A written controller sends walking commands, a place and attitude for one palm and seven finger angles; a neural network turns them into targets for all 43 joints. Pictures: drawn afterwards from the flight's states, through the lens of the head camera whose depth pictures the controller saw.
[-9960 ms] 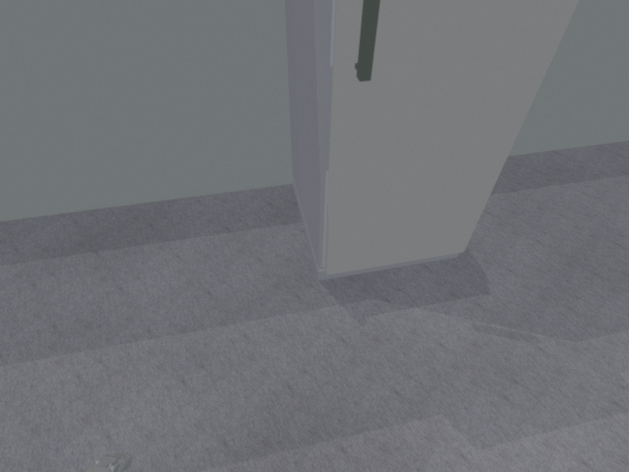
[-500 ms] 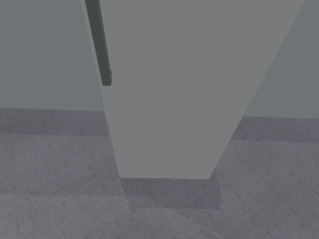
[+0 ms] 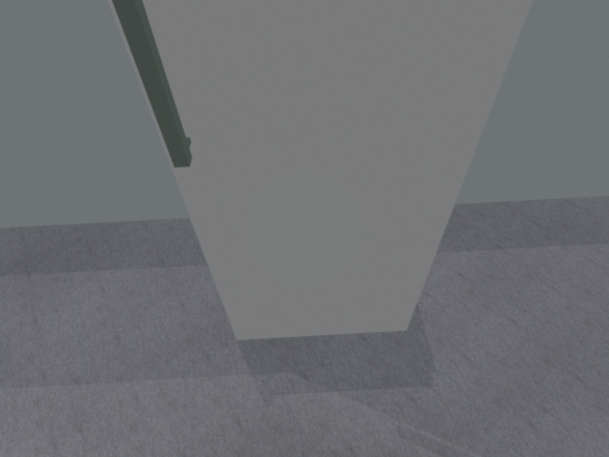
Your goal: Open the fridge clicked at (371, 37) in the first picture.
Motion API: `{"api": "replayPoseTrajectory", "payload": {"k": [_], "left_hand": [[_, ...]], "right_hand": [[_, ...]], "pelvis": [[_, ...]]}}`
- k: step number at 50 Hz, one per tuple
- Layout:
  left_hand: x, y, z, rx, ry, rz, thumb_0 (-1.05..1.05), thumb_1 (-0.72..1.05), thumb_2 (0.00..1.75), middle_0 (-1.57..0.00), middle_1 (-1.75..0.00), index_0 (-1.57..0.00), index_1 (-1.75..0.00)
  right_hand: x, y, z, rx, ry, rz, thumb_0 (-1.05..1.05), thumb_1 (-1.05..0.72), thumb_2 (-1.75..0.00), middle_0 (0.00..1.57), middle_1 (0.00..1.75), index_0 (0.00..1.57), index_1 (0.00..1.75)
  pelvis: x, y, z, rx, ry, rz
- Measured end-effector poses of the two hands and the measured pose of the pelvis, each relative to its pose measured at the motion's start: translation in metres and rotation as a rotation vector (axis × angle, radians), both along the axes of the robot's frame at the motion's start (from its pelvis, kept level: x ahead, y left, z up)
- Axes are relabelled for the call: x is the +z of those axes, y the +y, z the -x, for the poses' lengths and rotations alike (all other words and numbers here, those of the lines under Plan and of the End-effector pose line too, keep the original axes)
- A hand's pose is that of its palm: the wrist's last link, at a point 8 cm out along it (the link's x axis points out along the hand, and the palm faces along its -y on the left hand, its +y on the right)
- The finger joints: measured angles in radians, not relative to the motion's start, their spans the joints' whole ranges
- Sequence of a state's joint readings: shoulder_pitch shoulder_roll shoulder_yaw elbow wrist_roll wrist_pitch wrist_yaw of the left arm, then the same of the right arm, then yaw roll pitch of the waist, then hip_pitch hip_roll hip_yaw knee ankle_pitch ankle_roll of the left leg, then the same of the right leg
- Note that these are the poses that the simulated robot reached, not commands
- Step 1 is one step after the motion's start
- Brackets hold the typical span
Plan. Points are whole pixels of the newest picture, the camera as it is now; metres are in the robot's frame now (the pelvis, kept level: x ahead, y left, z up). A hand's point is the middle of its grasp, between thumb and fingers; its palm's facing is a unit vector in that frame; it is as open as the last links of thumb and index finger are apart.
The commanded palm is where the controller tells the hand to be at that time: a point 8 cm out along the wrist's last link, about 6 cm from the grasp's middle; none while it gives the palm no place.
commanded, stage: look again from close up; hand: left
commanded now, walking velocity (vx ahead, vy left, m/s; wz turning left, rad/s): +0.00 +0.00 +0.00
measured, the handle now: (150, 47) +0.55 +0.23 +0.28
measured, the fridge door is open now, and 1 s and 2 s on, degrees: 0 0 0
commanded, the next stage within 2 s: shuffle to correct the standing spot in 1.00 s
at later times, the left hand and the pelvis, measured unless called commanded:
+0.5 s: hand out of the picture +0.02 +0.14 -0.17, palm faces +0.02 -0.98 -0.21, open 7.3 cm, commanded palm none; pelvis +0.00 -0.04 +0.00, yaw +0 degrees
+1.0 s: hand out of the picture +0.04 +0.17 -0.16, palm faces +0.03 -0.97 -0.24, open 7.3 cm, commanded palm none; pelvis +0.00 -0.03 +0.01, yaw +0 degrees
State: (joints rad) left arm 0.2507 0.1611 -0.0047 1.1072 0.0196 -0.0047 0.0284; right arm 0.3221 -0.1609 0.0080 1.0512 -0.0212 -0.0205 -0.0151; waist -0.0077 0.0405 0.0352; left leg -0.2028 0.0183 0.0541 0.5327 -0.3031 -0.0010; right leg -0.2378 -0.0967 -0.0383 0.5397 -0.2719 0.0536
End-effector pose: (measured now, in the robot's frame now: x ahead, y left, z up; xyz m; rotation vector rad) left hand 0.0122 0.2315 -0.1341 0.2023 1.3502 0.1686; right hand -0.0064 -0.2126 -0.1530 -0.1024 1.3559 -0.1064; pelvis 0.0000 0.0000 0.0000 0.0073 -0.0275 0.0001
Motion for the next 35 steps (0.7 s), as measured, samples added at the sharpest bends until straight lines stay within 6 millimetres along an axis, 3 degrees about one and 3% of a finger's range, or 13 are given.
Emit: {"api": "replayPoseTrajectory", "payload": {"k": [20, 35], "left_hand": [[0.000, -0.040, 0.004, 0.013, -0.009, 0.025, 0.00, 0.91, 0.90, -0.20, -0.30, -0.20, -0.30], [0.000, -0.032, -0.014, 0.009, -0.042, 0.014, 0.00, 0.91, 0.90, -0.20, -0.30, -0.20, -0.30]], "right_hand": [[0.007, -0.055, -0.015, 0.022, -0.020, 0.050, 0.01, -0.91, -0.90, 0.20, 0.30, 0.20, 0.30], [0.014, -0.067, -0.024, 0.032, -0.018, 0.082, 0.01, -0.91, -0.90, 0.20, 0.30, 0.20, 0.30]], "pelvis": [[0.002, -0.037, 0.004, -0.002, 0.008, -0.010], [0.004, -0.042, 0.000, 0.003, 0.006, -0.003]]}}
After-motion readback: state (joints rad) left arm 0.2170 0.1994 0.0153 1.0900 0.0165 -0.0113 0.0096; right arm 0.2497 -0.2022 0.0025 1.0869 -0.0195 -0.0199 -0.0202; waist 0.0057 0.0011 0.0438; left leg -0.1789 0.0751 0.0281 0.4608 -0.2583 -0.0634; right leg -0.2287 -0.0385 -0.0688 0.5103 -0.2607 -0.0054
